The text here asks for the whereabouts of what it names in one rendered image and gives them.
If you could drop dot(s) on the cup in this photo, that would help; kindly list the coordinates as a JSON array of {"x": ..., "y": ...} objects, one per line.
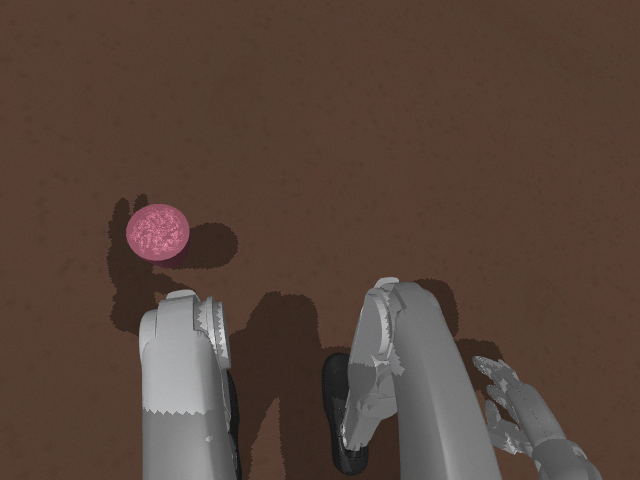
[{"x": 159, "y": 234}]

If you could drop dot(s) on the right robot foot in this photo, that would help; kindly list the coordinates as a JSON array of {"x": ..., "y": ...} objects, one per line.
[{"x": 335, "y": 388}]

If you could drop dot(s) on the right robot arm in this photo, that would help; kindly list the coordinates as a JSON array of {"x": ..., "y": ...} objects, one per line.
[{"x": 561, "y": 459}]

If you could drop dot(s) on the right robot hand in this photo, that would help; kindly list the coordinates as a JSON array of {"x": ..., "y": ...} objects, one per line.
[{"x": 523, "y": 403}]

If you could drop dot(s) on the left robot foot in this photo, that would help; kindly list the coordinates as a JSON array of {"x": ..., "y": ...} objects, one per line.
[{"x": 234, "y": 425}]

